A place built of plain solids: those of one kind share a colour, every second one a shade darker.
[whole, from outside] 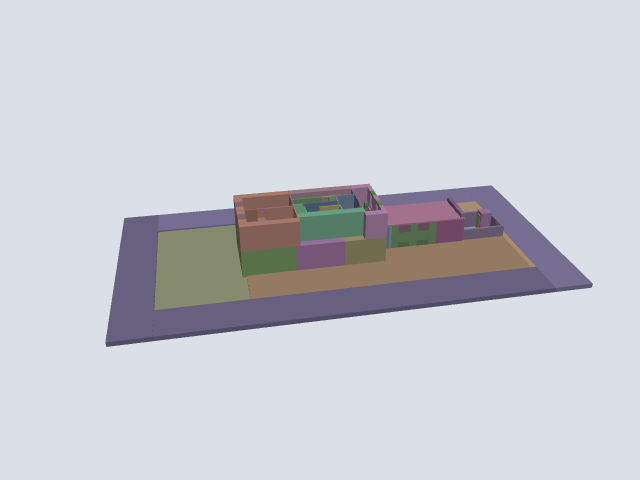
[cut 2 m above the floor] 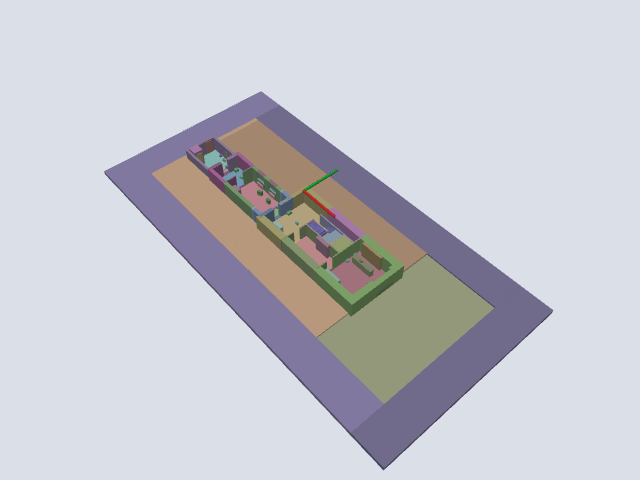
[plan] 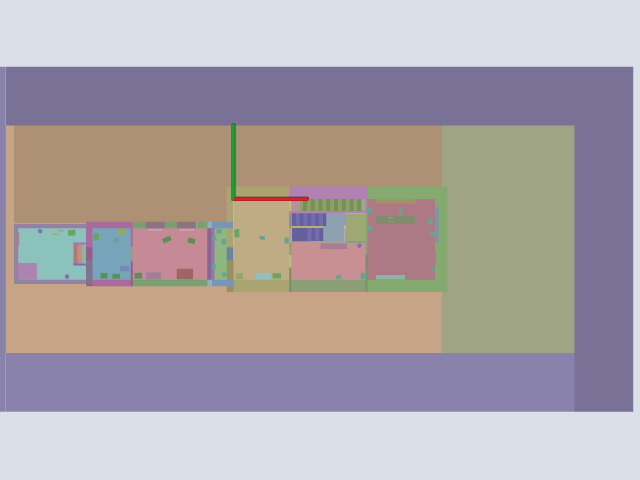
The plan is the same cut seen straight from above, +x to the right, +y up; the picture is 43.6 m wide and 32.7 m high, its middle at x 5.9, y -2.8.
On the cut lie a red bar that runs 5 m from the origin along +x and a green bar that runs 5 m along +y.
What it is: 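A small shop in a terrace of about 1900; a sales room behind a shop front, a store passage, a back shop and a yard; stock rooms over it and a cellar under it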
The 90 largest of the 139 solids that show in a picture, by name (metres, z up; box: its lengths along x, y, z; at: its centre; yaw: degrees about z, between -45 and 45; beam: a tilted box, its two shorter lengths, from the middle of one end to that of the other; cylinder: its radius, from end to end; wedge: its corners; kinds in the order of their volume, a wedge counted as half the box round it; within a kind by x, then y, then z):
{
 "ground_garden_1": {"box": [4.0, 23.5, 0.5], "at": [-17.5, -2.75, -0.27]},
 "ground_garden_2": {"box": [38.74, 4.0, 0.5], "at": [3.87, -12.5, -0.27]},
 "ground_garden_3": {"box": [38.74, 4.0, 0.5], "at": [3.87, 7.0, -0.27]},
 "ground_garden_4": {"box": [4.0, 23.5, 0.5], "at": [25.24, -2.75, -0.27]},
 "ground_side_1": {"box": [0.55, 15.5, 0.5], "at": [-15.22, -2.75, -0.27]},
 "ground_side_2": {"box": [4.9, 4.7, 0.5], "at": [-12.5, -8.15, -0.27]},
 "ground_side_3": {"box": [4.9, 6.7, 0.5], "at": [-12.5, 1.65, -0.27]},
 "ground_side_4": {"box": [9.6, 4.55, 0.5], "at": [-5.25, -8.22, -0.27]},
 "ground_side_5": {"box": [9.6, 6.55, 0.5], "at": [-5.25, 1.73, -0.27]},
 "ground_side_6": {"box": [14.64, 4.15, 0.5], "at": [6.87, -8.43, -0.27]},
 "ground_side_7": {"box": [14.64, 4.15, 0.5], "at": [6.87, 2.92, -0.27]},
 "floor_workroom_1": {"box": [5.1, 3.5, 2.91], "at": [-4.31, -3.75, -1.8]},
 "wall_sales_1": {"box": [0.14, 4.68, 3.27], "at": [9.07, -1.49, 1.21]},
 "wall_sales_2": {"box": [5.59, 0.85, 3.27], "at": [11.79, -5.92, 1.21]},
 "wall_sales_3": {"box": [5.59, 0.85, 3.27], "at": [11.79, 0.42, 1.21]},
 "wall_sales_4": {"box": [0.85, 1.89, 3.27], "at": [14.16, -5.41, 1.21]},
 "wall_sales_5": {"box": [0.85, 0.51, 3.27], "at": [14.16, -3.21, 1.21]},
 "wall_sales_6": {"box": [0.85, 2.4, 0.87], "at": [14.16, -1.75, 0.01]},
 "wall_sales_7": {"box": [0.85, 1.41, 3.27], "at": [14.16, 0.15, 1.21]},
 "wall_sales_8": {"box": [0.81, 1.0, 2.15], "at": [14.19, -3.96, 0.9]},
 "wall_sales_9": {"box": [0.6, 2.4, 1.75], "at": [14.29, -1.75, 1.32]},
 "flightU_1": {"box": [0.54, 0.9, 6.01], "at": [4.26, -2.43, -0.25]},
 "flightU_2": {"box": [1.07, 0.9, 5.66], "at": [4.52, -2.43, -0.42]},
 "flightU_3": {"box": [1.59, 0.9, 5.32], "at": [4.79, -2.43, -0.59]},
 "flightU_4": {"box": [1.86, 0.9, 5.15], "at": [4.92, -2.43, -0.68]},
 "flightU_5": {"box": [2.12, 0.9, 4.97], "at": [5.05, -2.43, -0.77]},
 "flightU_6": {"box": [1.86, 0.9, 3.6], "at": [5.19, -1.41, -1.45]},
 "flightU_7": {"box": [0.54, 0.9, 4.45], "at": [5.85, -1.41, -1.03]},
 "ground_street_1": {"box": [9.05, 15.5, 0.3], "at": [18.71, -2.75, -0.34]},
 "floor_yard_1": {"box": [4.6, 3.5, 2.56], "at": [-12.35, -3.75, -1.97]},
 "wall_front_1": {"box": [0.14, 3.57, 2.8], "at": [8.65, -0.94, 4.25]},
 "wall_front_2": {"box": [6.01, 0.85, 2.8], "at": [11.59, -5.92, 4.25]},
 "wall_front_3": {"box": [6.01, 0.85, 2.8], "at": [11.59, 0.42, 4.25]},
 "wall_front_4": {"box": [0.85, 1.67, 2.8], "at": [14.16, -5.52, 4.25]},
 "wall_backshop_1": {"box": [0.45, 2.15, 3.1], "at": [-0.23, -5.28, 1.3]},
 "wall_backshop_2": {"box": [0.45, 4.15, 3.1], "at": [-0.23, -1.23, 1.3]},
 "wall_backshop_3": {"box": [4.39, 0.85, 3.1], "at": [1.75, -5.92, 1.3]},
 "wall_backshop_4": {"box": [4.39, 0.85, 3.1], "at": [1.75, 0.42, 1.3]},
 "floor_wingstore_1": {"box": [2.6, 3.5, 3.08], "at": [-8.3, -3.75, -1.71]},
 "wall_yard_1": {"box": [0.3, 4.1, 4.09], "at": [-14.8, -3.75, -0.81]},
 "wall_yard_2": {"box": [5.35, 0.3, 4.09], "at": [-12.28, -5.65, -0.81]},
 "wall_yard_3": {"box": [5.35, 0.3, 4.07], "at": [-12.28, -1.85, -0.82]},
 "wall_yard_4": {"box": [0.45, 1.6, 6.16], "at": [-9.82, -5.0, 0.23]},
 "wall_yard_5": {"box": [0.45, 1.6, 6.16], "at": [-9.82, -2.5, 0.23]},
 "wall_workroom_1": {"box": [0.14, 1.7, 5.56], "at": [-6.93, -2.4, -0.07]},
 "wall_workroom_2": {"box": [1.02, 0.45, 5.56], "at": [-6.49, -1.77, -0.07]},
 "wall_workroom_3": {"box": [1.3, 0.45, 3.46], "at": [-5.33, -1.77, -1.12]},
 "wall_workroom_4": {"box": [5.24, 0.45, 5.56], "at": [-4.38, -5.72, -0.07]},
 "wall_workroom_5": {"box": [0.84, 0.45, 5.56], "at": [-4.26, -1.77, -0.07]},
 "wall_workroom_6": {"box": [1.3, 0.45, 3.46], "at": [-3.19, -1.77, -1.12]},
 "wall_workroom_7": {"box": [0.77, 0.45, 5.56], "at": [-2.15, -1.77, -0.07]},
 "wall_wingstore_1": {"box": [0.45, 1.75, 5.56], "at": [-9.82, -5.08, -0.07]},
 "wall_wingstore_2": {"box": [0.45, 1.75, 5.56], "at": [-9.82, -2.42, -0.07]},
 "wall_wingstore_3": {"box": [3.19, 0.45, 5.56], "at": [-8.46, -5.72, -0.07]},
 "wall_wingstore_4": {"box": [3.19, 0.45, 5.56], "at": [-8.46, -1.77, -0.07]},
 "wall_fill_press_1": {"box": [6.72, 0.83, 2.8], "at": [5.22, -0.41, 4.25]},
 "wall_fill_press_2": {"box": [0.9, 1.9, 2.8], "at": [8.13, -1.92, 4.25]},
 "wall_rear_1": {"box": [0.45, 1.82, 2.8], "at": [-0.23, -5.44, 4.25]},
 "wall_rear_2": {"box": [0.45, 1.27, 2.8], "at": [-0.23, -2.75, 4.25]},
 "wall_rear_3": {"box": [0.45, 1.82, 2.8], "at": [-0.23, -0.06, 4.25]},
 "wall_rear_4": {"box": [2.31, 0.85, 2.8], "at": [0.7, -5.92, 4.25]},
 "wall_rear_5": {"box": [2.31, 0.85, 2.8], "at": [0.7, 0.42, 4.25]},
 "wall_mid_1": {"box": [7.0, 0.85, 2.8], "at": [5.22, -5.92, 4.25]},
 "wall_stairC_1": {"box": [5.34, 0.14, 3.1], "at": [6.47, -0.9, 1.3]},
 "wall_stairC_2": {"box": [5.34, 0.85, 3.1], "at": [6.47, 0.42, 1.3]},
 "wall_store_1": {"box": [5.34, 0.85, 3.1], "at": [6.47, -5.92, 1.3]},
 "wall_store_2": {"box": [5.34, 0.14, 3.1], "at": [6.47, -2.94, 1.3]},
 "wall_wingtop_1": {"box": [1.5, 0.45, 5.56], "at": [-0.75, -5.72, -0.07]},
 "wall_wingtop_2": {"box": [1.5, 0.45, 5.56], "at": [-0.75, -1.77, -0.07]},
 "wall_wingtop_3": {"box": [0.45, 1.75, 5.56], "at": [-0.23, -5.08, -0.07]},
 "wall_wingtop_4": {"box": [0.45, 1.75, 5.56], "at": [-0.23, -2.42, -0.07]},
 "floor_halfU_1": {"box": [1.43, 1.9, 4.8], "at": [6.83, -1.92, -0.85]},
 "floor_wingtop_1": {"box": [1.05, 3.5, 3.25], "at": [-0.97, -3.75, -1.63]},
 "flightC_1": {"box": [0.54, 0.85, 2.91], "at": [5.0, -0.41, -1.8]},
 "flightC_2": {"box": [1.86, 0.85, 2.05], "at": [5.66, -0.41, -2.23]},
 "flightC_3": {"box": [2.12, 0.85, 1.88], "at": [5.79, -0.41, -2.31]},
 "flightC_4": {"box": [3.97, 0.85, 0.67], "at": [6.71, -0.41, -2.92]},
 "wall_fill_1": {"box": [1.32, 1.9, 3.1], "at": [8.34, -1.92, 1.3]},
 "ground_side_top_1": {"box": [9.6, 4.4, 0.16], "at": [-5.25, -3.75, 2.79]},
 "floor_sales_1": {"box": [4.6, 5.5, 0.25], "at": [11.44, -2.75, -0.3]},
 "floor_backshop_1": {"box": [3.8, 5.5, 0.25], "at": [1.9, -2.75, -0.13]},
 "wall_outhouse_1": {"box": [1.25, 1.13, 2.3], "at": [-14.03, -4.93, 0.41]},
 "floor_store_1": {"box": [5.06, 2.49, 0.25], "at": [6.47, -4.25, -0.13]},
 "flightW_1": {"box": [0.27, 3.52, 3.08], "at": [-1.63, -3.75, -1.71]},
 "shelving_back_1": {"box": [2.7, 0.32, 2.1], "at": [11.04, -0.16, 0.88]},
 "wall_spine_1": {"box": [2.17, 0.14, 5.9], "at": [5.03, -1.92, 2.7]},
 "wall_stairA_1": {"box": [3.88, 0.14, 3.1], "at": [5.74, -0.9, 1.3]},
 "wall_stairB_1": {"box": [3.88, 0.14, 3.1], "at": [5.74, -2.94, 1.3]},
 "wall_boxB_1": {"box": [3.68, 0.14, 2.8], "at": [5.84, -2.94, 4.25]},
 "racking_1": {"box": [1.81, 0.38, 1.96], "at": [6.83, -3.22, 0.98]}
}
